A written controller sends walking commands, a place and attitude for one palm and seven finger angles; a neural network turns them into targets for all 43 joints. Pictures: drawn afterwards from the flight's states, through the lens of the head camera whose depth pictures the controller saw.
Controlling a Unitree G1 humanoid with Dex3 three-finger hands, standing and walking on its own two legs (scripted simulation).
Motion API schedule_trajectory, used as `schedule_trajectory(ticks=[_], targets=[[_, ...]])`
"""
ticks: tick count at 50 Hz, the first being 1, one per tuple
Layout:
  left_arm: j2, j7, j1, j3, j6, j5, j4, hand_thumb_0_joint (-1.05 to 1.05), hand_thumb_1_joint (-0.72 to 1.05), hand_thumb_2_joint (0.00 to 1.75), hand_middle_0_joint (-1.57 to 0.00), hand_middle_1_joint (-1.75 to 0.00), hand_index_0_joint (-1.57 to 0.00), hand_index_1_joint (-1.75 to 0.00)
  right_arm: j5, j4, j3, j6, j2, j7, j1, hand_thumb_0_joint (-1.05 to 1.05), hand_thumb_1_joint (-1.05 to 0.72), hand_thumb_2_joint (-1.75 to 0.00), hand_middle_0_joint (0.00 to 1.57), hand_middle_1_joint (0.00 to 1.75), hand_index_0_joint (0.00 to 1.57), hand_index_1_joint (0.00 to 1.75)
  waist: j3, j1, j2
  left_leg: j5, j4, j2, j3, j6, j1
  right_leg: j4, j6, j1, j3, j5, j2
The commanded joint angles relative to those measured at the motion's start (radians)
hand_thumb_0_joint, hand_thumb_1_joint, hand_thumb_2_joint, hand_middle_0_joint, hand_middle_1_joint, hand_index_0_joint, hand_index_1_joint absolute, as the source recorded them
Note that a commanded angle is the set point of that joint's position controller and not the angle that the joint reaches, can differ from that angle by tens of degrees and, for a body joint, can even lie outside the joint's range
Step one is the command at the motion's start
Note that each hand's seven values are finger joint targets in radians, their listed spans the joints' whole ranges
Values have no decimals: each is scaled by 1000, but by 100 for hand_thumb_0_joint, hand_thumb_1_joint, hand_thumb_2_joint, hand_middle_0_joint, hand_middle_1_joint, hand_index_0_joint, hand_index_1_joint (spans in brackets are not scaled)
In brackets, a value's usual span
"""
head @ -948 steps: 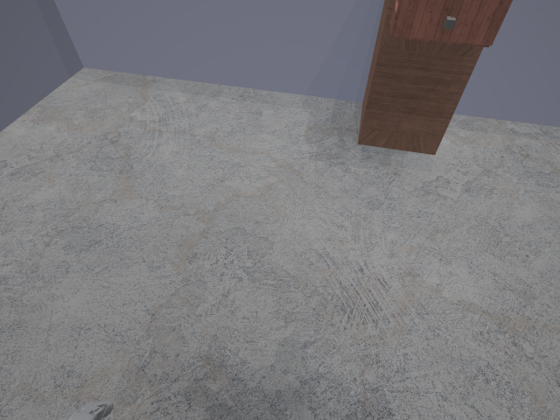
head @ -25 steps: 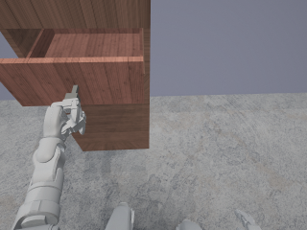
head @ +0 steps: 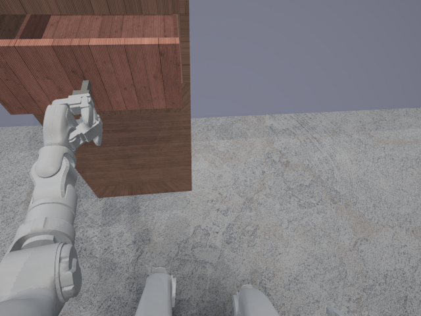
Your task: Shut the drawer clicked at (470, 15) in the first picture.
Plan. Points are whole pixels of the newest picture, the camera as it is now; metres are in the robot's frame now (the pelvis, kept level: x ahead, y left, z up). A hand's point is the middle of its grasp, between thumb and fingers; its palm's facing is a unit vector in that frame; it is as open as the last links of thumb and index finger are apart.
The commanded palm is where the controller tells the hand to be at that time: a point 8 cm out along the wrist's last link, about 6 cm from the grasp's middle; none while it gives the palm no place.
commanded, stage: push the drawer shut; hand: left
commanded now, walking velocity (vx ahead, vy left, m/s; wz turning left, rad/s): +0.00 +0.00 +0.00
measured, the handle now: (84, 95) +0.52 +0.26 +0.09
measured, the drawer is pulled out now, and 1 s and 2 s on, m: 0.09 0.00 0.00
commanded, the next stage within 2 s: pull the fist back off the drawer in 1.02 s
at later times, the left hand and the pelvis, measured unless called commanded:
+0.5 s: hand (107, 94) +0.52 +0.21 +0.09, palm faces +0.10 -0.99 -0.02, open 3.3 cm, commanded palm +0.51 +0.25 +0.08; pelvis +0.01 +0.01 -0.01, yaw -2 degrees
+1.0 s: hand (109, 83) +0.56 +0.22 +0.09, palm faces +0.08 -1.00 -0.02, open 3.3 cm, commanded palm +0.57 +0.26 +0.08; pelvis +0.01 +0.01 -0.02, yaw -3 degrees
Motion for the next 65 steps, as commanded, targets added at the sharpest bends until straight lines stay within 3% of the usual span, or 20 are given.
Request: schedule_trajectory(ticks=[1, 5, 7, 13, 17, 28, 29, 33, 34, 36, 38, 42, 44, 47, 50, 52, 55, 60, 62, 65], targets=[[260, 6, -547, 50, -63, -3, -193, 0, 90, 90, -140, -160, -140, -160, -7, -82, -63, -26, -158, -11, 87, 0, -90, -90, 20, 30, 20, 30, -393, -45, 83, -34, -125, -33, 72, 81, 437, -221, -51, -72, -39, 109, 23], [286, 10, -603, 59, -61, 10, -164, 0, 90, 90, -140, -160, -140, -160, -11, -72, -66, -19, -162, -5, 107, 0, -90, -90, 20, 30, 20, 30, -392, -57, 91, -36, -116, -29, 69, 82, 429, -214, -51, -99, -39, 105, 24], [262, 16, -626, 39, -57, 20, -141, 0, 90, 90, -140, -160, -140, -160, -16, -66, -68, -16, -163, -1, 123, 0, -90, -90, 20, 30, 20, 30, -385, -73, 89, -37, -114, -27, 59, 84, 438, -209, -53, -128, -45, 105, 28], [323, 30, -696, 73, -42, 40, -92, 0, 90, 90, -140, -160, -140, -160, -22, -51, -68, -5, -171, 5, 156, 0, -90, -90, 20, 30, 20, 30, -440, -87, 91, 7, -93, -21, 59, 86, 432, -195, -49, -130, -46, 131, 29], [382, 35, -679, 118, -32, 61, -51, 0, 90, 90, -140, -160, -140, -160, -31, -52, -65, 6, -175, 14, 178, 0, -90, -90, 20, 30, 20, 30, -453, -70, 135, 65, -82, -18, 63, 83, 432, -182, -55, -126, -48, 162, 31], [393, 51, -788, 106, -29, 92, -42, 0, 90, 90, -140, -160, -140, -160, -37, -44, -68, 38, -178, 24, 217, 0, -90, -90, 20, 30, 20, 30, -462, -121, 121, 120, -59, -11, 62, 88, 443, -186, -46, -148, -48, 207, 37], [443, 51, -788, 142, -29, 95, -38, 0, 90, 90, -140, -160, -140, -160, -38, -42, -68, 40, -181, 22, 220, 0, -90, -90, 20, 30, 20, 30, -475, -110, 129, 126, -56, -9, 62, 87, 439, -184, -47, -138, -47, 211, 38], [454, 42, -825, 133, -24, 101, -15, 0, 90, 90, -140, -160, -140, -160, -38, -44, -62, 45, -182, 22, 225, 0, -90, -90, 20, 30, 20, 30, -480, -124, 150, 134, -47, -9, 61, 88, 434, -180, -47, -150, -46, 214, 39], [481, 42, -812, 154, -21, 103, -2, 0, 90, 90, -140, -160, -140, -160, -38, -46, -60, 47, -183, 24, 226, 0, -90, -90, 20, 30, 20, 30, -475, -115, 164, 137, -45, -8, 61, 86, 432, -179, -50, -153, -47, 212, 40], [504, 39, -834, 160, -15, 105, 6, 0, 90, 90, -140, -160, -140, -160, -40, -45, -57, 51, -186, 23, 231, 0, -90, -90, 20, 30, 20, 30, -472, -129, 145, 146, -38, -5, 61, 90, 416, -177, -47, -146, -46, 225, 41], [506, 37, -837, 164, -20, 105, -3, 0, 90, 90, -140, -160, -140, -160, -41, -51, -56, 52, -184, 25, 234, 0, -90, -90, 20, 30, 20, 30, -514, -121, 174, 179, -29, -7, 63, 88, 435, -169, -49, -139, -45, 247, 42], [540, 34, -887, 164, -11, 116, 17, 0, 90, 90, -140, -160, -140, -160, -43, -50, -49, 57, -190, 26, 240, 0, -90, -90, 20, 30, 20, 30, -491, -140, 195, 162, -22, -4, 57, 89, 416, -163, -50, -168, -48, 229, 46], [584, 36, -910, 192, -5, 118, 36, 0, 90, 90, -140, -160, -140, -160, -40, -48, -49, 60, -197, 22, 246, 0, -90, -90, 20, 30, 20, 30, -483, -154, 154, 141, -16, 2, 56, 93, 390, -169, -44, -170, -46, 217, 46], [587, 39, -974, 168, 5, 124, 59, 0, 90, 90, -140, -160, -140, -160, -38, -46, -40, 58, -198, 17, 247, 0, -90, -90, 20, 30, 20, 30, -443, -179, 155, 80, -13, -2, 56, 99, 341, -171, -41, -190, -43, 179, 46], [581, 44, -1009, 134, 12, 137, 75, 0, 90, 90, -140, -160, -140, -160, -36, -52, -33, 55, -202, 12, 240, 0, -90, -90, 20, 30, 20, 30, -443, -193, 176, 20, -11, -1, 52, 99, 324, -166, -41, -228, -44, 131, 44], [633, 50, -1023, 155, 8, 141, 82, 0, 90, 90, -140, -160, -140, -160, -37, -55, -23, 49, -207, 6, 243, 0, -90, -90, 20, 30, 20, 30, -445, -193, 177, -8, -8, 0, 48, 102, 297, -160, -43, -221, -41, 112, 45], [619, 48, -1037, 115, 12, 145, 102, 0, 90, 90, -140, -160, -140, -160, -33, -58, -13, 37, -212, 1, 230, 0, -90, -90, 20, 30, 20, 30, -428, -206, 188, -82, -13, 4, 43, 103, 272, -159, -40, -254, -42, 64, 43], [690, 40, -1043, 149, 14, 149, 87, 0, 90, 90, -140, -160, -140, -160, -35, -67, -7, 26, -218, -3, 228, 0, -90, -90, 20, 30, 20, 30, -473, -188, 212, -104, -6, 4, 42, 104, 252, -146, -44, -235, -39, 47, 44], [673, 37, -1041, 152, 17, 148, 70, 0, 90, 90, -140, -160, -140, -160, -37, -71, -12, 24, -215, 3, 232, 0, -90, -90, 20, 30, 20, 30, -499, -178, 246, -89, -7, 1, 39, 100, 283, -139, -50, -245, -44, 54, 46], [669, 37, -1004, 167, 29, 145, 56, 0, 90, 90, -140, -160, -140, -160, -38, -72, -16, 26, -213, 9, 234, 0, -90, -90, 20, 30, 20, 30, -507, -159, 233, -83, -16, 2, 42, 97, 291, -144, -48, -223, -48, 58, 47]])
